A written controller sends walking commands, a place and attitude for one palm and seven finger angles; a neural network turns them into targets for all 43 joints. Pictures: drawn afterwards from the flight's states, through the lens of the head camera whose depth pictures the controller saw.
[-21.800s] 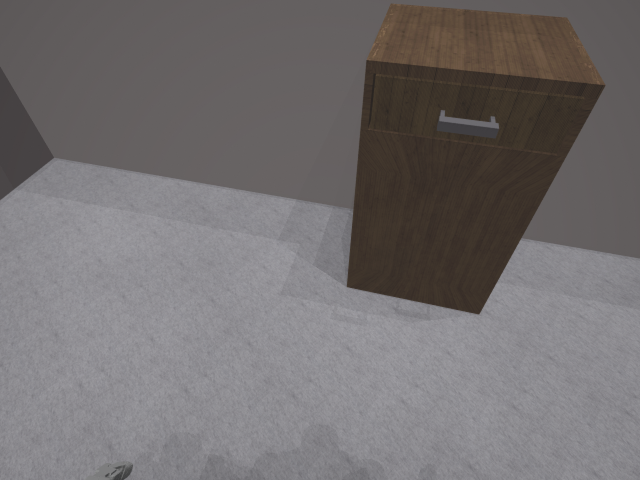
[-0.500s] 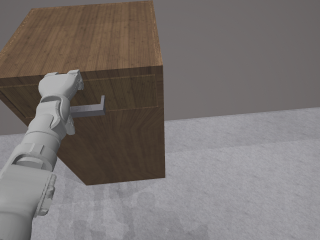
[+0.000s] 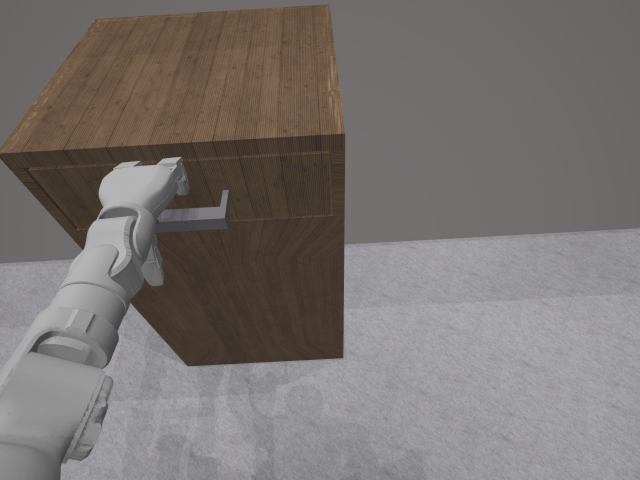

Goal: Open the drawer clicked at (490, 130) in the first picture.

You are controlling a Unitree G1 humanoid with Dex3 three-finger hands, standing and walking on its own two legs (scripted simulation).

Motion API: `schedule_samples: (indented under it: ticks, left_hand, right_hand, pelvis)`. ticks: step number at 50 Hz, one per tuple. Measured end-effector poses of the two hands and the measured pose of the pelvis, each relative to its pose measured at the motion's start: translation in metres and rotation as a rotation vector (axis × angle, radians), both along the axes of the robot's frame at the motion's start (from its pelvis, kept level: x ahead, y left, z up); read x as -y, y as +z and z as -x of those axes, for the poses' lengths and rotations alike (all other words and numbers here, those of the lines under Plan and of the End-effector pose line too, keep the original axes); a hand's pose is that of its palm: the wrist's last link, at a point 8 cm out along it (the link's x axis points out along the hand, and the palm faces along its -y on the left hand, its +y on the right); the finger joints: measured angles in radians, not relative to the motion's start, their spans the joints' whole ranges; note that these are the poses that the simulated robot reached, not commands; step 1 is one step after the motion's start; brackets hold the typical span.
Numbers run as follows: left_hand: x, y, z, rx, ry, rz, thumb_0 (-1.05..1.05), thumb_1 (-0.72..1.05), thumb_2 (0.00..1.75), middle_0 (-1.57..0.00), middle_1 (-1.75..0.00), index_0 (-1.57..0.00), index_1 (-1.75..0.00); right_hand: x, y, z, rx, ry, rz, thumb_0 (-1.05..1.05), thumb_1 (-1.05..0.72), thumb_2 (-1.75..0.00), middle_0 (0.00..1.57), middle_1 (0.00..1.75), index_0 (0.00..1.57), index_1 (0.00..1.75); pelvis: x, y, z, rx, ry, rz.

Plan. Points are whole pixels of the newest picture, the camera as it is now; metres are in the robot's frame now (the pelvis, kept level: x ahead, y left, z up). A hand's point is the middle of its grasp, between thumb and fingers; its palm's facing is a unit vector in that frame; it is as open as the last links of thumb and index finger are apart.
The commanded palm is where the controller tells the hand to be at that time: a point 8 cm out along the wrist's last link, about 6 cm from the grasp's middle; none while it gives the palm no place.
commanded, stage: lift the fingers back up to retry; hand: left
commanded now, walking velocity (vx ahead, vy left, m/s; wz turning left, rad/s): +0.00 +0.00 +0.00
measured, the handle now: (188, 209) +0.51 +0.23 +0.02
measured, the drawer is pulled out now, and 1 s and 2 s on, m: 0.00 0.00 0.00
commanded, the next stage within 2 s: re-aim the fingers above the handle in 0.84 s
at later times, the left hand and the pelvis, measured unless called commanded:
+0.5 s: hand (163, 209) +0.45 +0.23 +0.08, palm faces -0.11 +0.00 -0.99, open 13.8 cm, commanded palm +0.43 +0.22 +0.13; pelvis +0.00 -0.01 +0.00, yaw -2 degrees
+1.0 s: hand (176, 202) +0.46 +0.22 +0.08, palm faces -0.02 +0.00 -1.00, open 13.7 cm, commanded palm +0.43 +0.23 +0.13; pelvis +0.00 +0.00 +0.00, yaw -2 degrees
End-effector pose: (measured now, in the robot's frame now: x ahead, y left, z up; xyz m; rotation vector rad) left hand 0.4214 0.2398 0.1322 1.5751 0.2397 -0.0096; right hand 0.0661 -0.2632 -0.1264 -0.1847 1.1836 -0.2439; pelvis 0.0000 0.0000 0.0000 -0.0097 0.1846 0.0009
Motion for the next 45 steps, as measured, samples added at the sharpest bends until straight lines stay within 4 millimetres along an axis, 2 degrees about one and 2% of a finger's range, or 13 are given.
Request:
schedule_samples:
  ticks: [4,7,10,13,17,20,24,31,35,41,45]
  left_hand:
    - [0.054,-0.013,-0.002,0.004,-0.262,0.079,-0.01,-0.49,0.3,-0.31,-1.2,-0.31,-1.2]
    - [0.073,-0.01,-0.007,0.128,-0.353,0.123,0.0,-0.49,0.3,-0.32,-1.2,-0.32,-1.2]
    - [0.066,-0.001,-0.015,0.269,-0.295,0.096,0.0,-0.48,0.3,-0.32,-1.2,-0.32,-1.2]
    - [0.058,0.002,-0.018,0.316,-0.229,0.023,0.0,-0.48,0.3,-0.36,-1.23,-0.32,-1.2]
    - [0.04,-0.003,-0.02,0.237,-0.051,-0.039,0.0,-0.48,0.3,-0.37,-1.24,-0.32,-1.21]
    - [0.024,-0.002,-0.019,0.147,0.057,-0.026,0.0,-0.48,0.3,-0.36,-1.23,-0.32,-1.21]
    - [0.01,0.002,-0.018,0.062,0.057,-0.008,0.0,-0.48,0.3,-0.34,-1.22,-0.32,-1.21]
    - [0.022,-0.004,-0.008,0.051,-0.157,0.036,0.0,-0.49,0.3,-0.32,-1.2,-0.32,-1.2]
    - [0.027,-0.012,-0.006,0.112,-0.202,0.049,0.0,-0.49,0.3,-0.32,-1.2,-0.32,-1.2]
    - [0.023,-0.008,-0.014,0.223,-0.135,0.015,0.0,-0.49,0.3,-0.32,-1.2,-0.32,-1.2]
    - [0.02,-0.001,-0.02,0.215,-0.057,-0.008,0.0,-0.49,0.3,-0.32,-1.2,-0.32,-1.2]
  right_hand:
    - [0.005,0.008,-0.009,0.041,0.006,0.045,0.01,-0.9,-0.9,0.21,0.3,0.2,0.3]
    - [0.008,0.01,-0.011,0.068,-0.011,0.06,0.0,-0.9,-0.9,0.21,0.3,0.2,0.3]
    - [0.007,0.006,-0.008,0.071,-0.024,0.045,0.0,-0.9,-0.9,0.21,0.3,0.2,0.3]
    - [0.001,-0.003,-0.002,0.038,-0.02,0.004,0.0,-0.91,-0.9,0.2,0.3,0.2,0.3]
    - [-0.007,-0.012,0.005,-0.005,-0.035,-0.052,0.0,-0.91,-0.9,0.2,0.3,0.2,0.3]
    - [-0.01,-0.01,0.01,-0.013,-0.059,-0.06,0.01,-0.9,-0.9,0.21,0.3,0.2,0.3]
    - [-0.003,-0.002,0.014,-0.005,-0.068,-0.024,0.01,-0.9,-0.9,0.21,0.3,0.2,0.3]
    - [0.02,0.009,0.016,-0.009,-0.047,0.062,0.01,-0.9,-0.9,0.21,0.3,0.2,0.3]
    - [0.025,0.009,0.015,-0.008,-0.04,0.075,0.0,-0.9,-0.9,0.21,0.3,0.2,0.3]
    - [0.017,0.001,0.014,-0.014,-0.035,0.037,0.0,-0.91,-0.9,0.2,0.3,0.2,0.3]
    - [0.006,-0.004,0.015,-0.017,-0.044,-0.01,0.0,-0.91,-0.9,0.2,0.3,0.2,0.3]
  pelvis:
    - [-0.001,-0.002,0.002,0.007,-0.005,-0.001]
    - [-0.001,-0.005,0.004,-0.011,-0.025,-0.004]
    - [-0.001,-0.007,0.005,-0.03,-0.041,-0.007]
    - [-0.002,-0.007,0.006,-0.044,-0.049,-0.01]
    - [0.0,-0.004,0.004,-0.042,-0.057,-0.014]
    - [0.003,-0.001,0.002,-0.027,-0.053,-0.014]
    - [0.006,0.002,0.0,-0.01,-0.04,-0.011]
    - [0.005,0.0,-0.001,-0.006,-0.028,-0.003]
    - [0.003,-0.004,0.001,-0.022,-0.026,-0.004]
    - [0.001,-0.006,0.002,-0.049,-0.028,-0.004]
    - [0.001,-0.005,0.0,-0.049,-0.031,-0.004]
